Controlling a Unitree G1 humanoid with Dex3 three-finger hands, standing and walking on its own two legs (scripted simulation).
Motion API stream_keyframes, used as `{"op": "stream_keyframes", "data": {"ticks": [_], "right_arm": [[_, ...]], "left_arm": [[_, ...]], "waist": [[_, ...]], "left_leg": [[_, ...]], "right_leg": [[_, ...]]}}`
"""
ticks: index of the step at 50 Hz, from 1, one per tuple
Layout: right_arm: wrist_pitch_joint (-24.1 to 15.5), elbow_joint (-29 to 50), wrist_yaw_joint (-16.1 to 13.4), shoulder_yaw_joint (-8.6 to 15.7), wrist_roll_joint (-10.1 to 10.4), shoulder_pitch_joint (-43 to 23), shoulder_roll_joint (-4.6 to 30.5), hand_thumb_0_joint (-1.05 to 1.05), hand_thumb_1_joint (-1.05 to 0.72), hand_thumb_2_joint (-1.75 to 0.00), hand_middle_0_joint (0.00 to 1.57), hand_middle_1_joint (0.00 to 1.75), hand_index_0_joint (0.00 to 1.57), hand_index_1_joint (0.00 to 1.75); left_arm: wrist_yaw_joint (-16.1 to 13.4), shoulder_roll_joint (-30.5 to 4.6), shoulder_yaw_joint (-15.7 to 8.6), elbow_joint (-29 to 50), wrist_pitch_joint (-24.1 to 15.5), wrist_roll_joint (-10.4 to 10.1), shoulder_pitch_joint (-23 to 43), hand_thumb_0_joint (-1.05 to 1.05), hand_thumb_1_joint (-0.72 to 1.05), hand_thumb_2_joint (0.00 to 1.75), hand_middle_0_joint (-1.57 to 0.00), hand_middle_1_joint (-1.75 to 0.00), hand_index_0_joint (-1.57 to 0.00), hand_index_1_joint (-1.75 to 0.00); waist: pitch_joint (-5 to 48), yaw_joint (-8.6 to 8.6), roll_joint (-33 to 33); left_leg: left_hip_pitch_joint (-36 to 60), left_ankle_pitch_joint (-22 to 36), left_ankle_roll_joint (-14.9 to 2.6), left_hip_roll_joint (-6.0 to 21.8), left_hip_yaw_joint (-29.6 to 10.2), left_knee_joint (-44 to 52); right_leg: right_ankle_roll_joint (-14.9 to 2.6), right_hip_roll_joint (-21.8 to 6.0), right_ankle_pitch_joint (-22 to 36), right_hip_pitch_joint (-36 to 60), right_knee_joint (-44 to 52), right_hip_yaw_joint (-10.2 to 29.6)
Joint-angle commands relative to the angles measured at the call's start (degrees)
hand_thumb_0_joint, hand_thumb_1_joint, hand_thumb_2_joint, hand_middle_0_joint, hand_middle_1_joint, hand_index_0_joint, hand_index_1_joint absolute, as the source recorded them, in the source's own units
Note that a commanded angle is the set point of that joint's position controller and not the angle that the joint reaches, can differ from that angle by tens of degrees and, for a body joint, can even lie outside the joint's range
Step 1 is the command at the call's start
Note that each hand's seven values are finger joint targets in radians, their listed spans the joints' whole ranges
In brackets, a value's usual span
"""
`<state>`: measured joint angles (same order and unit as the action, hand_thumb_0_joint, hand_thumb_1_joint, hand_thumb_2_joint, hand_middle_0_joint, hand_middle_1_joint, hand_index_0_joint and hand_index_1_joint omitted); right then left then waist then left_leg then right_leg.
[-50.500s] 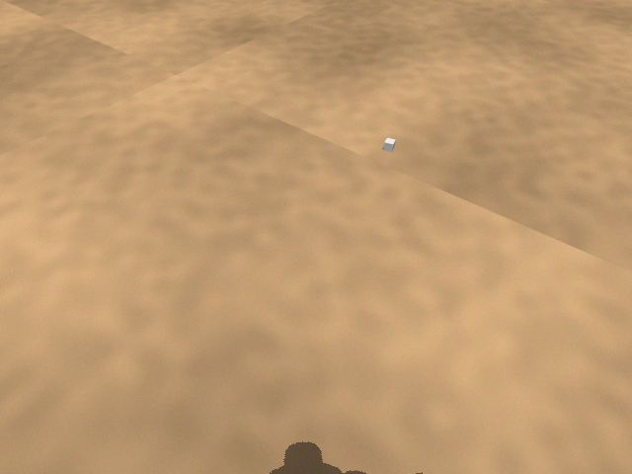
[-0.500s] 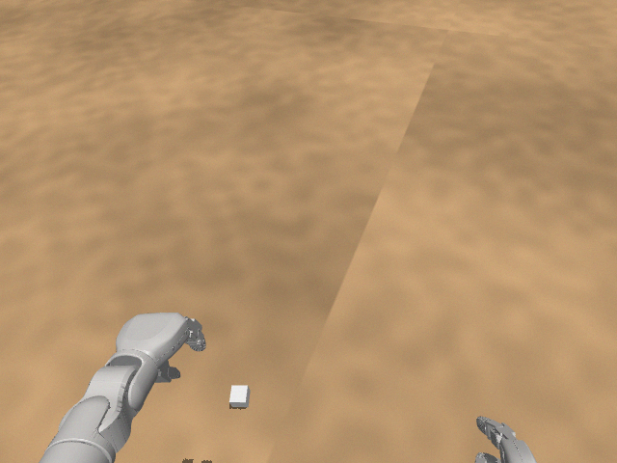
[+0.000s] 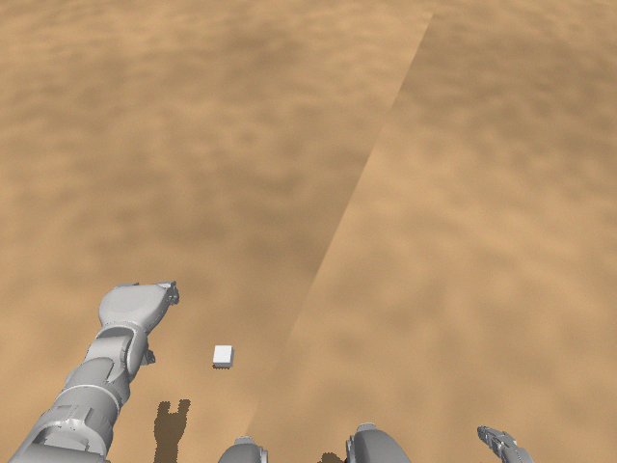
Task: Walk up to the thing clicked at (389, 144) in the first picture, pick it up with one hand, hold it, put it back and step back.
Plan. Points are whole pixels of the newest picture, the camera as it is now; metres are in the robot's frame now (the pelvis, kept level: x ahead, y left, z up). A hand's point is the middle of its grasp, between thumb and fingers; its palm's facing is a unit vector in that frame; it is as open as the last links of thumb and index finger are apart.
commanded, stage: go down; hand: left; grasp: from above
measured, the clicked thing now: (224, 356) +0.47 +0.23 -0.68
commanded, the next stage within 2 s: none
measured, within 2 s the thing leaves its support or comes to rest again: neither
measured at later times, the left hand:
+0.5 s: hand (157, 329) +0.38 +0.26 -0.18, palm faces -0.49 -0.12 -0.87, open 12.7 cm
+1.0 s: hand (152, 328) +0.39 +0.28 -0.21, palm faces -0.49 -0.08 -0.87, open 13.5 cm
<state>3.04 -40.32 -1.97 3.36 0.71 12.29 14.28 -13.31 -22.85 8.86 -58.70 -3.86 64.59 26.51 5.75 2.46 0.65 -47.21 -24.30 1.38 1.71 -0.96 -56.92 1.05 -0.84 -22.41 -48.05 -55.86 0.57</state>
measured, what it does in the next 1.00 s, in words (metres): lowers itself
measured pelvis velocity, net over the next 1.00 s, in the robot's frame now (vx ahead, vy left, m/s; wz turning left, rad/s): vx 0.00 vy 0.01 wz -0.02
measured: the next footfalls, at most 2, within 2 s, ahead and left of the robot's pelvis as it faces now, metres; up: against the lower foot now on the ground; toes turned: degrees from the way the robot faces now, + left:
none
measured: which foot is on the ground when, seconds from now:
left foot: down 0.00-1.00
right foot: down 0.00-1.00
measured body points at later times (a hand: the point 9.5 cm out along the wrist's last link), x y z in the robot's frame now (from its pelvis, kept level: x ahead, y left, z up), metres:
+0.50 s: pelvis -0.01 +0.01 -0.06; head +0.13 +0.02 +0.37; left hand +0.40 +0.26 -0.13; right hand +0.01 -0.26 -0.19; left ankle +0.03 +0.13 -0.67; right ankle +0.05 -0.13 -0.67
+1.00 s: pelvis +0.00 +0.01 -0.09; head +0.16 +0.03 +0.33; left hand +0.42 +0.28 -0.16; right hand +0.06 -0.26 -0.22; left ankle +0.03 +0.13 -0.67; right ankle +0.05 -0.13 -0.67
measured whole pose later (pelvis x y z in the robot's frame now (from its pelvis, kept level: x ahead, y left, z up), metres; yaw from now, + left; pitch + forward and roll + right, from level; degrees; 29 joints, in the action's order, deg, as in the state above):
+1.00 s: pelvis +0.00 +0.01 -0.09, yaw -1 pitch +29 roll -4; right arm -0.2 -41.2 0.6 2.1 -0.9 13.4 14.0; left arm -12.4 -28.9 1.1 -64.8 0.0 60.3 36.9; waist 9.1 6.8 2.1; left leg -77.9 -34.3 0.7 2.0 -3.5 -82.9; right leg 1.9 -0.2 -31.0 -77.0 -78.8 -0.9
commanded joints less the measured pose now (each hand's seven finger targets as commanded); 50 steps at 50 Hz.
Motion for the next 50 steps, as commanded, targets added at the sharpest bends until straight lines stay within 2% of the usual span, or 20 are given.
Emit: {"op": "stream_keyframes", "data": {"ticks": [1,6,7,9,16,17,20,22,25,29,32,34,36,38,39,43,44,45,46,50], "right_arm": [[-2.6,2.9,0.0,3.5,-0.9,5.8,8.7,0.00,-0.88,-0.89,0.20,0.30,0.20,0.30],[-4.1,1.3,-0.1,3.6,-1.4,7.6,9.0,0.00,-0.88,-0.89,0.20,0.30,0.20,0.30],[-4.4,1.1,-0.2,3.6,-1.4,8.0,9.2,0.00,-0.88,-0.89,0.20,0.30,0.20,0.30],[-4.7,0.8,-0.2,3.4,-1.6,8.7,9.1,0.00,-0.88,-0.89,0.20,0.30,0.20,0.30],[-5.9,-0.3,-0.4,2.5,-2.2,10.3,9.2,0.00,-0.88,-0.89,0.20,0.30,0.20,0.30],[-6.1,-0.1,-0.5,2.8,-2.1,10.5,9.2,0.00,-0.88,-0.89,0.20,0.30,0.20,0.30],[-6.5,-0.5,-0.3,2.3,-2.2,10.9,9.4,0.00,-0.89,-0.89,0.20,0.30,0.20,0.30],[-6.6,-0.8,-0.2,2.1,-2.2,11.2,9.3,0.00,-0.89,-0.89,0.20,0.30,0.20,0.30],[-6.7,-0.7,0.0,2.1,-2.2,11.2,9.4,0.00,-0.89,-0.89,0.20,0.30,0.20,0.30],[-6.3,0.0,0.4,2.2,-2.1,11.5,9.5,0.00,-0.89,-0.89,0.20,0.30,0.20,0.30],[-5.8,0.6,0.7,2.3,-1.9,11.0,9.5,0.00,-0.89,-0.89,0.20,0.30,0.20,0.30],[-5.6,0.6,0.8,2.6,-1.8,11.1,9.8,0.00,-0.89,-0.89,0.20,0.30,0.20,0.30],[-5.3,1.0,1.0,2.7,-1.7,11.1,10.0,0.00,-0.89,-0.89,0.20,0.30,0.20,0.30],[-5.1,1.0,1.2,2.6,-1.7,10.8,9.7,0.00,-0.89,-0.89,0.20,0.30,0.20,0.30],[-5.0,1.4,1.2,2.8,-1.6,10.8,9.8,0.00,-0.90,-0.89,0.20,0.30,0.20,0.30],[-4.5,1.1,1.6,2.4,-1.6,10.9,9.8,0.00,-0.90,-0.90,0.20,0.30,0.20,0.30],[-4.4,1.3,1.6,2.6,-1.6,10.9,9.9,0.00,-0.90,-0.90,0.20,0.30,0.20,0.30],[-4.4,1.1,1.8,2.3,-1.8,10.8,10.0,0.00,-0.90,-0.90,0.20,0.30,0.20,0.30],[-4.3,1.4,1.9,2.6,-1.6,10.7,10.0,0.00,-0.89,-0.89,0.20,0.30,0.20,0.30],[-3.9,1.8,2.4,2.4,-1.8,10.5,10.2,0.00,-0.89,-0.90,0.20,0.30,0.20,0.30]], "left_arm": [[-4.6,-11.8,-5.2,1.3,3.6,-2.2,23.2,0.00,-0.09,0.68,-0.35,-0.80,-0.38,-0.77],[-4.7,-12.8,-6.3,-1.1,5.7,-5.5,26.5,0.00,-0.10,0.67,-0.32,-0.81,-0.36,-0.77],[-4.7,-12.7,-6.3,-2.8,6.0,-5.6,26.0,0.00,-0.11,0.67,-0.31,-0.80,-0.35,-0.76],[-4.9,-13.8,-7.5,-2.8,6.5,-6.2,25.8,0.00,-0.13,0.68,-0.29,-0.82,-0.33,-0.78],[-5.6,-14.0,-8.7,-6.8,8.3,-8.0,27.2,0.00,-0.23,0.74,-0.22,-0.86,-0.25,-0.83],[-5.7,-14.4,-8.8,-6.4,8.4,-8.1,27.5,0.00,-0.24,0.75,-0.21,-0.87,-0.24,-0.83],[-5.4,-15.8,-9.5,-6.8,8.7,-7.8,28.4,0.00,-0.30,0.80,-0.17,-0.90,-0.20,-0.87],[-4.9,-15.0,-9.1,-6.1,8.5,-7.7,29.3,0.00,-0.32,0.82,-0.16,-0.90,-0.19,-0.87],[-4.0,-16.2,-9.4,-5.3,7.7,-7.0,28.5,0.00,-0.35,0.85,-0.14,-0.92,-0.16,-0.90],[-2.9,-17.8,-10.0,-2.5,6.7,-5.6,27.4,0.00,-0.36,0.86,-0.14,-0.92,-0.16,-0.90],[-2.1,-18.5,-10.3,-0.6,6.0,-5.4,27.9,0.00,-0.37,0.86,-0.14,-0.92,-0.16,-0.90],[-1.6,-17.6,-9.6,0.8,5.6,-5.3,27.7,0.00,-0.38,0.87,-0.14,-0.92,-0.15,-0.91],[-1.3,-19.6,-10.7,2.1,5.1,-5.0,27.8,0.00,-0.38,0.87,-0.13,-0.93,-0.15,-0.91],[-1.0,-18.5,-9.6,2.4,4.7,-4.8,28.1,0.00,-0.38,0.87,-0.13,-0.94,-0.15,-0.92],[-1.1,-19.2,-10.2,3.2,4.4,-4.7,27.7,0.00,-0.39,0.88,-0.13,-0.93,-0.14,-0.92],[-0.8,-19.3,-10.3,2.7,4.1,-4.5,26.1,0.00,-0.39,0.88,-0.12,-0.94,-0.14,-0.93],[-0.8,-19.6,-10.2,4.0,3.8,-4.5,27.9,0.00,-0.40,0.88,-0.11,-0.95,-0.13,-0.94],[-0.7,-19.1,-10.2,1.8,3.8,-4.5,25.8,0.00,-0.40,0.88,-0.11,-0.95,-0.12,-0.93],[-0.7,-19.6,-10.2,3.8,3.6,-4.2,27.6,0.00,-0.41,0.89,-0.11,-0.96,-0.12,-0.94],[-1.0,-19.9,-10.6,2.1,3.7,-4.4,27.8,0.00,-0.41,0.89,-0.10,-0.95,-0.12,-0.94]], "waist": [[22.3,1.93,1.2],[25.7,2.37,3.4],[26.0,2.91,3.1],[27.6,2.55,4.0],[26.1,4.11,4.0],[26.9,3.86,3.7],[28.5,4.33,4.3],[27.5,4.81,5.4],[28.1,5.08,4.9],[31.2,4.70,5.2],[29.8,5.00,6.2],[31.5,5.20,6.4],[32.5,5.03,7.2],[32.1,5.21,7.8],[33.6,5.16,6.8],[33.2,5.22,6.8],[33.9,5.48,7.4],[32.1,5.54,7.6],[33.0,4.98,8.4],[32.3,5.27,8.3]], "left_leg": [[5.1,8.2,-1.54,-2.5,2.2,2.6],[1.3,4.9,-1.63,-2.1,1.8,0.3],[1.1,5.3,-1.62,-1.9,1.4,-0.4],[0.3,6.6,-1.59,-1.8,1.4,-1.5],[-4.4,4.9,-1.64,-1.4,0.6,-4.6],[-4.1,4.1,-1.73,-1.3,0.5,-4.9],[-5.6,6.2,-1.77,-1.5,0.7,-7.1],[-6.1,5.9,-1.59,-1.2,0.3,-7.9],[-8.2,5.4,-1.92,-1.3,0.4,-10.2],[-9.1,7.9,-2.15,-1.5,0.5,-12.4],[-9.8,5.6,-1.87,-1.5,0.3,-12.2],[-8.2,6.7,-1.81,-1.1,-0.2,-13.0],[-7.5,7.8,-1.61,-1.0,-0.6,-13.3],[-7.6,8.6,-1.82,-1.0,-0.5,-14.3],[-7.6,9.1,-2.05,-1.1,-0.4,-14.7],[-8.5,12.2,-2.24,-1.0,-0.4,-16.2],[-8.4,11.9,-2.18,-1.0,-0.5,-16.2],[-8.3,12.5,-1.83,-0.8,-1.1,-16.1],[-8.2,11.6,-1.96,-0.9,-0.8,-16.0],[-8.4,10.9,-1.78,-0.7,-1.4,-16.2]], "right_leg": [[-2.07,2.0,7.2,5.7,3.8,-0.6],[-2.33,2.2,4.5,3.0,0.8,-1.2],[-2.39,2.4,4.9,2.0,-0.3,-1.6],[-2.64,2.4,5.7,1.4,-1.8,-1.8],[-3.06,2.6,4.0,-4.4,-5.2,-2.4],[-3.04,2.7,3.2,-4.8,-5.3,-2.5],[-3.13,2.7,5.0,-5.0,-7.4,-2.5],[-3.34,2.6,4.2,-8.3,-8.2,-2.5],[-3.21,2.5,4.1,-9.2,-9.3,-2.4],[-2.98,2.3,6.6,-8.2,-10.9,-2.3],[-3.07,2.2,4.3,-10.2,-10.9,-2.4],[-3.17,2.3,4.5,-11.9,-11.7,-2.7],[-3.22,2.3,5.0,-11.8,-12.5,-2.9],[-3.09,2.2,5.5,-12.9,-12.5,-2.9],[-2.89,2.3,6.4,-11.3,-12.5,-2.7],[-2.78,2.1,9.3,-11.9,-13.6,-2.7],[-2.86,2.2,9.1,-12.0,-13.7,-2.7],[-3.03,2.1,8.6,-13.6,-14.5,-3.0],[-3.00,2.2,7.9,-13.6,-14.2,-2.9],[-3.14,2.3,6.5,-15.6,-14.9,-3.3]]}}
